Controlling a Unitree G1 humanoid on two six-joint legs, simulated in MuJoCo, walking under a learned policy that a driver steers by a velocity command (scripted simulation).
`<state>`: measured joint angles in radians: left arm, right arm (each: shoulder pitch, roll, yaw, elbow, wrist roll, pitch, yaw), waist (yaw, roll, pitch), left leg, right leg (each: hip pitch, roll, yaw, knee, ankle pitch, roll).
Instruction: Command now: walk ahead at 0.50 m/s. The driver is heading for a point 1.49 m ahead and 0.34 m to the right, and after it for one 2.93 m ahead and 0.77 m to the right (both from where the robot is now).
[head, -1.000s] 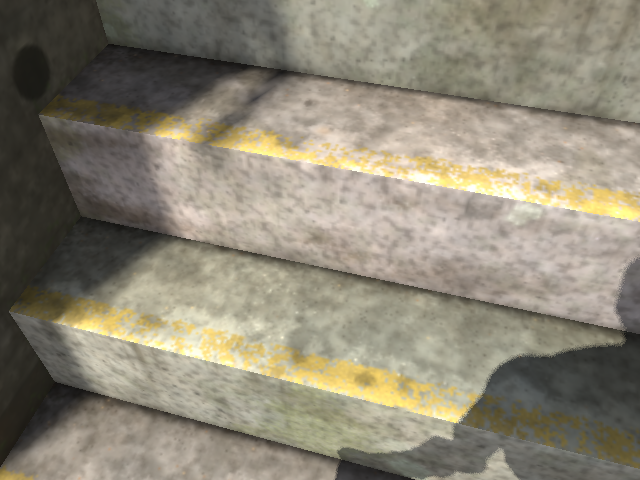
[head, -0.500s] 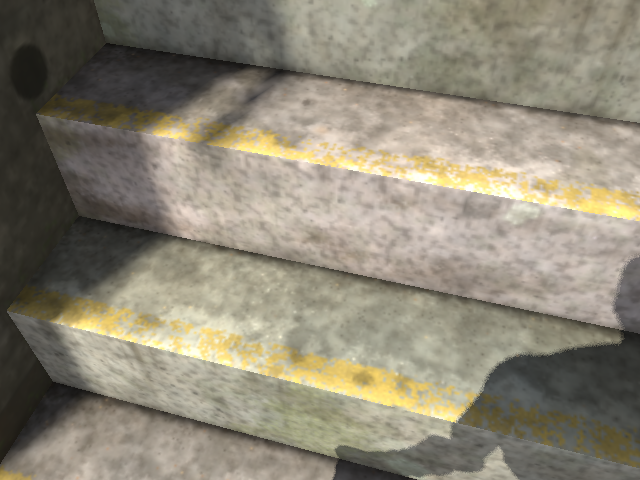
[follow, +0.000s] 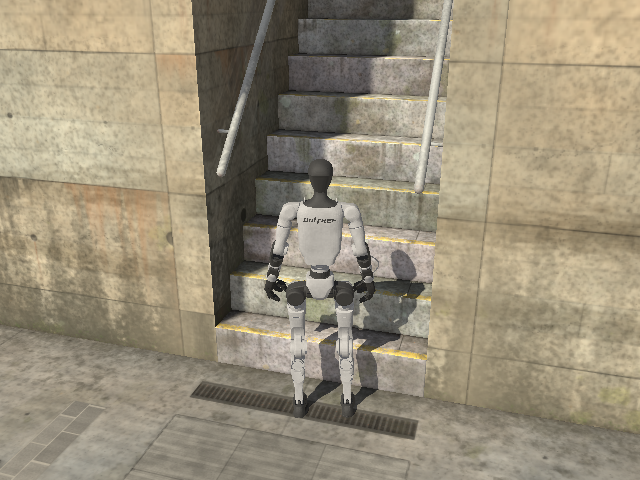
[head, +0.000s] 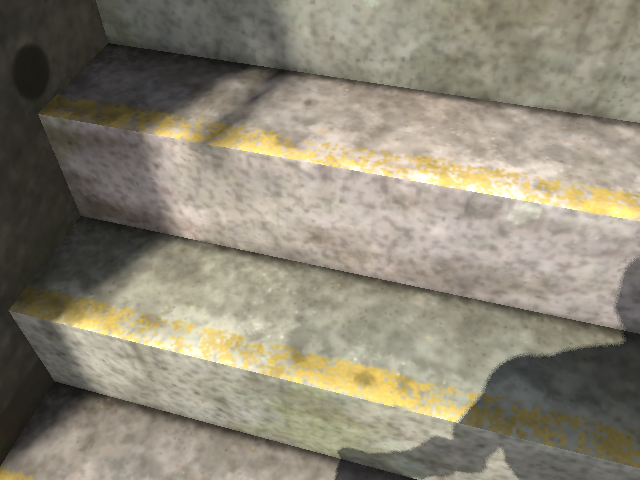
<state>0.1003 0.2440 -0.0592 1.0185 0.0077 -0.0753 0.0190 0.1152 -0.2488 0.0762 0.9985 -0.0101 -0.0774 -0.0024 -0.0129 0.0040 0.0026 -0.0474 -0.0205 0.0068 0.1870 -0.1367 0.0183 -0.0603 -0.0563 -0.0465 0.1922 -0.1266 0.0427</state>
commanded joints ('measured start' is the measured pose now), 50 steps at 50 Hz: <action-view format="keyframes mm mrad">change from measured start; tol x2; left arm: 1 -40 110 20 -49 -1 -12 3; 50 -43 108 24 -48 0 -12 3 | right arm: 1 -32 -107 -20 -48 1 -11 -3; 50 -31 -102 -24 -47 1 -12 -3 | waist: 1 -1 -2 -51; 50 -1 -2 -50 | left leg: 1 -13 151 -85 -12 223 8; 50 -15 150 -83 -15 213 6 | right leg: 1 33 -103 73 -8 139 -20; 15 40 -104 74 -11 162 -22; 50 32 -102 74 -11 135 -17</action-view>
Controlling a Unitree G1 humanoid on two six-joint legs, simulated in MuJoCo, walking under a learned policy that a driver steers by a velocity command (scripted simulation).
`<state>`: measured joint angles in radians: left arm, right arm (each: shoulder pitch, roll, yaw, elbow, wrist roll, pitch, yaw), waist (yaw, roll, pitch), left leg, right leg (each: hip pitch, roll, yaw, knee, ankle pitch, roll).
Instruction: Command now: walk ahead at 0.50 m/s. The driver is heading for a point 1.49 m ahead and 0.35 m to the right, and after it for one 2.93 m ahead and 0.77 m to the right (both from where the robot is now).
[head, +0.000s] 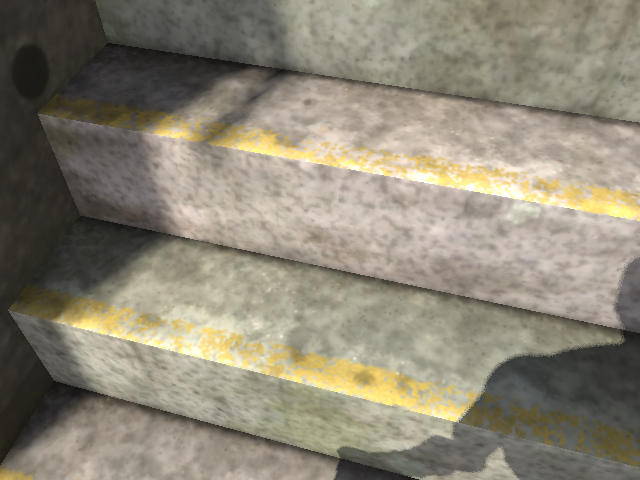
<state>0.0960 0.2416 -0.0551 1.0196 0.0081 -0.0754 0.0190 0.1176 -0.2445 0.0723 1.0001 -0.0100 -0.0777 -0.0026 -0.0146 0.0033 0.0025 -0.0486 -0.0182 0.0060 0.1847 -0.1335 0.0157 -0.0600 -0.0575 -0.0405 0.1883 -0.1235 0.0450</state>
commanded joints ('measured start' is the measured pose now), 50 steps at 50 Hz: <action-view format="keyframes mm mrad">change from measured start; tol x2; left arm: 1 -38 110 19 -49 -1 -12 3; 43 -45 110 24 -49 0 -14 5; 50 0 118 33 -25 -1 -6 5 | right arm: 1 -33 -107 -20 -49 1 -11 -2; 43 -30 -101 -22 -46 0 -12 -4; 50 25 -111 -32 -22 4 0 -6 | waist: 1 0 -1 -50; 50 -5 -1 -36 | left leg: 1 -13 148 -82 -12 211 9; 43 -14 147 -81 -16 206 4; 46 -7 150 -77 7 252 4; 50 -19 149 -75 23 241 4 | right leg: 1 31 -101 68 -7 133 -20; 43 37 -102 70 -13 147 -21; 50 25 -104 62 21 156 -20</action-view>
